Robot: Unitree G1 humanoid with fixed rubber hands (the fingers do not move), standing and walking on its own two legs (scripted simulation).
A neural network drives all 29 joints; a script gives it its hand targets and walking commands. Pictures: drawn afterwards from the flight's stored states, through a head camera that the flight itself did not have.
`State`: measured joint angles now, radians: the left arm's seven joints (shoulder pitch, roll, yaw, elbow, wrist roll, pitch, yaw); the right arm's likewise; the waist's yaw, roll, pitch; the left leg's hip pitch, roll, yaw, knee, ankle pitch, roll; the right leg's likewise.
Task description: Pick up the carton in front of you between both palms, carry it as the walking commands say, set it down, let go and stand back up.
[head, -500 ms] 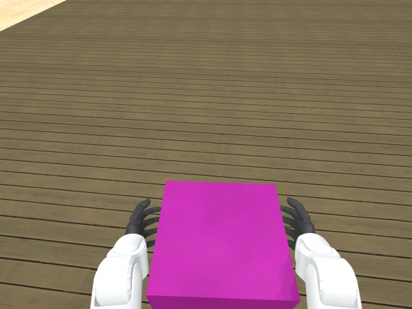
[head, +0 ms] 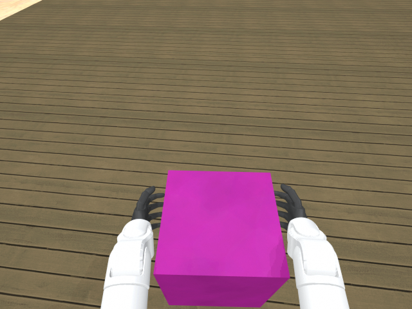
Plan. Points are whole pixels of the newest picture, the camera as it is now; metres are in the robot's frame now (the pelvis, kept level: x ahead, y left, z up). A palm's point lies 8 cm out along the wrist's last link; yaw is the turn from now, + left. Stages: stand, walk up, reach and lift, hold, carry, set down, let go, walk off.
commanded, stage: carry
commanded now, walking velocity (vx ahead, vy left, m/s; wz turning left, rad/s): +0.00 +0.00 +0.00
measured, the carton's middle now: (216, 242) +0.29 +0.00 -0.04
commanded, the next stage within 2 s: hold in 0.92 s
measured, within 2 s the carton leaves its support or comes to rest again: neither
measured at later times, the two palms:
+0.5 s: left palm (135, 232) +0.27 +0.16 +0.04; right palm (294, 231) +0.27 -0.14 +0.04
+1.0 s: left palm (129, 240) +0.25 +0.17 +0.04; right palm (290, 237) +0.26 -0.13 +0.04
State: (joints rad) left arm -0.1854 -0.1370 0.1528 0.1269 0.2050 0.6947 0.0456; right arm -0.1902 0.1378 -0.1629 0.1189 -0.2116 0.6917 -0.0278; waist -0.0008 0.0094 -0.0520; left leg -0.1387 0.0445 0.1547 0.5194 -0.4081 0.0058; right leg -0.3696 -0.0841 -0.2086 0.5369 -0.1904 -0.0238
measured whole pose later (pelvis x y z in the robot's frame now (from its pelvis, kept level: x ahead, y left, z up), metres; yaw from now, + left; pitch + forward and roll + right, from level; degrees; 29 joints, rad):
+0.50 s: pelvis -0.02 +0.01 +0.00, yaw +0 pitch +1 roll +0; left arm -0.19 -0.14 0.16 0.13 0.22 0.73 0.03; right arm -0.20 0.14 -0.16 0.12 -0.23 0.73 -0.02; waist 0.00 0.01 -0.07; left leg -0.17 0.03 0.16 0.54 -0.40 0.02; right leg -0.38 -0.10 -0.20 0.52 -0.15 -0.02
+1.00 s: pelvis -0.03 +0.01 +0.01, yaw +3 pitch -2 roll -1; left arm -0.20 -0.14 0.14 0.17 0.23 0.69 0.02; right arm -0.17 0.13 -0.16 0.09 -0.23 0.72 -0.02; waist -0.02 0.03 0.02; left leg -0.09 0.01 0.08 0.48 -0.35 0.03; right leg -0.27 -0.04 -0.04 0.43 -0.09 0.01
